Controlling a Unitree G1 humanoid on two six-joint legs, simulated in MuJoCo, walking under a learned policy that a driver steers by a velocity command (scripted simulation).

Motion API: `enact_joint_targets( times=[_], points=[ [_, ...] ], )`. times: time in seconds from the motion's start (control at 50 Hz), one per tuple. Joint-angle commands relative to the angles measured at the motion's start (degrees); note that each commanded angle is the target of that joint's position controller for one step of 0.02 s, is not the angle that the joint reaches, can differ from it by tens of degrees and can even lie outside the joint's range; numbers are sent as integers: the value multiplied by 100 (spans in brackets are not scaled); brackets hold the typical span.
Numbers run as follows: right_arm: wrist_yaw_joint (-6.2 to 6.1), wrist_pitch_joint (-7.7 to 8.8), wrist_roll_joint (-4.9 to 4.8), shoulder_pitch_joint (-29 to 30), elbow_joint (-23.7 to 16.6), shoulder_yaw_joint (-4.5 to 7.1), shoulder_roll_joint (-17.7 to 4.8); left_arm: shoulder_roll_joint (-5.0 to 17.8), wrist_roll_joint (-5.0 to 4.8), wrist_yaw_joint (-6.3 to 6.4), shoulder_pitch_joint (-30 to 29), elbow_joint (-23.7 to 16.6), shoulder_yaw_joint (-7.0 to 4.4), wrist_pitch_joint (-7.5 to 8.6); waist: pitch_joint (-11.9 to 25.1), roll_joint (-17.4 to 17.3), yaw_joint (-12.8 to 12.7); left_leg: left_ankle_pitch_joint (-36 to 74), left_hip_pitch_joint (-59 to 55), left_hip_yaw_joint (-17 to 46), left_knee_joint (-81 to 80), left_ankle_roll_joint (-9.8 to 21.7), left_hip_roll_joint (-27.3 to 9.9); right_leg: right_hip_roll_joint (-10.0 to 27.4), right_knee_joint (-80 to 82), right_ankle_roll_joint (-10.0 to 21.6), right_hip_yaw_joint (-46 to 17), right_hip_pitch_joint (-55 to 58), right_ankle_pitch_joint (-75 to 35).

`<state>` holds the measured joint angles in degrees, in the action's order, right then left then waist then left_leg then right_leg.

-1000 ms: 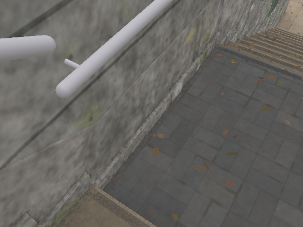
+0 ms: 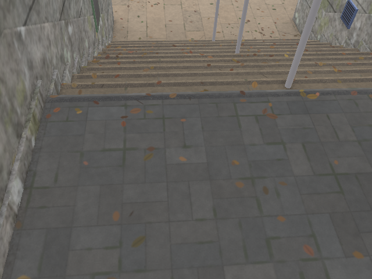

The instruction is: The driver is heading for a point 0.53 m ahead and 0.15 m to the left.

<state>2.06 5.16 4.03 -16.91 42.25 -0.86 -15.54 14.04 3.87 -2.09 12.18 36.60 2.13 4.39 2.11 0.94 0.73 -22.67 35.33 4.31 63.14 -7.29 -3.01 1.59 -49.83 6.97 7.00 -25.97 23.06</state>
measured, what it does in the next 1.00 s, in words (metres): goes down: left foot 0.16 m lower, then right foot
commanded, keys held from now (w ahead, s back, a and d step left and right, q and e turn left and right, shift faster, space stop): q+shift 0.28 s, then w+q+shift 0.08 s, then w+e+shift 0.48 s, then shift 0.16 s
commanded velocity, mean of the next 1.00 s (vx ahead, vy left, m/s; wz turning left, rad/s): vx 0.45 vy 0.00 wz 0.07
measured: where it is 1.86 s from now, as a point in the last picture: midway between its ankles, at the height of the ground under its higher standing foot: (125, 232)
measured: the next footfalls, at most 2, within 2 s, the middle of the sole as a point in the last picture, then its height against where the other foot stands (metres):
left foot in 0.34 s outside the picture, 0.16 m lower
right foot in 0.98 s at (129, 271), level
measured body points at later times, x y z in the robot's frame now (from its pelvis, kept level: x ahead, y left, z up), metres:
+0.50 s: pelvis +0.11 +0.16 -0.15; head +0.12 +0.19 +0.30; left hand +0.11 +0.44 -0.28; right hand +0.26 -0.08 -0.27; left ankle +0.12 +0.22 -0.86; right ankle +0.14 -0.01 -0.64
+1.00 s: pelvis +0.43 +0.23 -0.15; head +0.46 +0.26 +0.29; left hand +0.67 +0.45 -0.23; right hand +0.28 -0.03 -0.25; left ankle +0.15 +0.26 -0.78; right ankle +0.52 +0.20 -0.87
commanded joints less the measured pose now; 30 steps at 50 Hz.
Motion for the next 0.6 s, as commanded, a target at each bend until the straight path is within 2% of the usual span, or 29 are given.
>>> enact_joint_targets(
  times=[0.02,0.04,0.06,0.08,0.1,0.12,0.14,0.16,0.18,0.2,0.22,0.24,0.28,0.3,0.32,0.34,0.36,0.38,0.4,0.42,0.44,0.46,0.48,0.5,0.52,0.54,0.56,0.58,0.6],
  points=[
    [-216,36,340,748,-438,51,-185,508,-74,469,572,-187,-237,174,380,183,-572,1558,2161,394,-414,153,-491,1910,1187,754,-2278,2204,-1902],
    [-150,38,419,570,-400,49,-87,530,-43,507,328,-306,-255,213,322,611,-405,1968,1810,12,-339,268,-387,1653,1234,609,-1719,1661,-1775],
    [-42,34,490,673,-446,76,-70,490,-13,543,411,-237,-249,227,180,694,-375,2277,1748,-246,-163,435,-388,1653,1219,596,-1455,1326,-1719],
    [81,-33,558,907,-571,45,-41,482,117,556,561,-120,-234,248,4,707,-391,2625,1924,-241,-329,584,-495,1970,1255,574,-1634,1035,-1416],
    [241,-118,391,828,-320,48,-118,441,166,596,511,-77,-199,263,-285,61,-373,4328,1537,-272,-1969,665,-681,1718,1186,120,-1059,501,85],
    [356,-213,336,1013,-309,105,-170,734,257,527,679,28,-240,274,-424,236,-458,4985,620,-545,-2274,771,-520,1758,1264,99,-887,-220,759],
    [399,-289,269,1101,-358,177,-237,768,329,438,709,227,-229,255,-485,521,-363,4936,-23,-675,-2031,831,-385,1917,1525,162,-880,-740,1174],
    [393,-337,284,1146,-431,263,-372,789,323,389,652,307,-233,268,-663,612,-287,4732,-92,-710,-2047,897,-368,2083,1559,101,-830,-753,1434],
    [402,-374,363,1282,-522,351,-474,871,224,388,693,430,-256,320,-777,557,-322,4573,-27,-728,-2285,966,-418,2257,1423,-62,-846,-553,1758],
    [407,-385,364,1535,-622,418,-569,992,69,441,757,526,-308,363,-886,490,-429,4324,249,-707,-2593,1022,-461,2318,1215,-198,-873,-98,1887],
    [412,-391,377,1644,-637,396,-500,974,43,469,884,718,-304,380,-906,627,-485,4045,348,-627,-2797,1061,-526,2497,1206,-236,-1071,332,1926],
    [373,-378,318,1670,-602,334,-335,961,70,473,1015,916,-340,309,-1006,623,-556,3820,340,-584,-3119,1073,-594,2621,1128,-330,-1063,759,1883],
    [269,-361,348,1351,-498,316,-218,998,190,393,1135,1237,-357,151,-1048,336,-494,3791,-474,-671,-3459,1064,-560,2657,633,-518,-925,982,1988],
    [149,-624,-1257,1781,-461,767,-773,1191,-817,383,253,880,-743,-198,-943,506,-452,4168,-1406,-1049,-3612,808,312,1892,-23,-923,606,-288,781],
    [27,-761,-1284,614,-128,939,-999,1114,-769,336,258,854,-708,-350,-289,222,126,4339,-2893,-1411,-3052,854,614,1646,-1155,-989,909,-626,457],
    [-56,-893,-1077,-446,208,1132,-1183,903,-656,378,343,832,-713,-426,248,-155,700,3588,-4185,-1286,-2889,1098,645,1553,-2808,-1102,929,-1057,308],
    [-91,-888,-910,-1374,386,1193,-1396,694,-660,421,-71,638,-733,-351,229,-882,1254,2727,-5075,-180,-2752,1433,210,1058,-5392,-1470,613,-2366,2245],
    [-28,-816,-783,-1219,401,1036,-1595,269,-528,371,146,284,-603,-120,591,-1757,693,3500,-5359,707,-2323,1770,-145,837,-6818,-1432,39,-3555,2649],
    [-5,-796,-790,-1330,340,853,-1419,229,-529,350,748,261,-563,85,1217,-1662,464,3561,-5530,1638,-2715,2102,-670,856,-7324,-1307,-452,-4001,2449],
    [50,-769,-762,-2162,922,1094,-1988,-37,-887,389,525,-207,-484,256,1734,-1987,506,-1172,-5643,4404,-4747,2958,-1894,481,-7491,-1158,-782,-4896,1711],
    [68,-591,-483,-1256,616,839,-1339,439,-1102,609,-31,-146,-598,244,739,-272,386,-2610,-4453,4645,-5193,2642,-2332,685,-6168,-943,-1190,-5239,-22],
    [73,-466,-407,-553,603,668,-891,453,-944,688,-221,-45,-594,127,239,-167,106,-2569,-3491,4811,-5062,2380,-2399,752,-5851,-785,-1546,-5039,-602],
    [18,-335,-490,-89,533,548,-633,338,-691,670,147,99,-551,-21,103,-158,-151,-2491,-3094,4229,-4744,1951,-2222,748,-5826,-743,-1723,-4926,-917],
    [-115,-267,-449,256,652,498,-596,245,-477,621,368,216,-583,-171,-185,1,-441,-1907,-2273,3138,-4450,1591,-2003,593,-5051,-765,-2100,-4548,-1689],
    [-309,-99,-326,101,780,535,-727,-57,434,245,-24,316,-391,-372,-662,-222,-403,-1088,-1537,1797,-4882,985,-1267,571,-4200,-770,-1646,-3700,-2066],
    [-327,-15,-330,-186,976,572,-720,-176,384,134,-247,229,-407,-411,-629,-463,-274,-402,-1540,1407,-4819,892,-1069,256,-4028,-770,-1612,-3719,-2232],
    [-324,82,-375,-396,1060,536,-614,-143,222,139,-444,265,-400,-402,-545,-429,-184,250,-1558,1110,-4774,791,-1002,24,-3788,-799,-1840,-3549,-2278],
    [-320,156,-555,-629,1110,528,-523,-105,60,144,-548,223,-375,-409,-539,-386,-145,595,-1641,776,-4735,587,-912,-140,-3341,-810,-1962,-3516,-2565],
    [-293,199,-560,-757,1181,522,-511,-55,-18,140,-665,228,-383,-408,-547,-481,-95,895,-1845,554,-4766,521,-902,-242,-2906,-765,-1914,-3524,-2829]
  ],
)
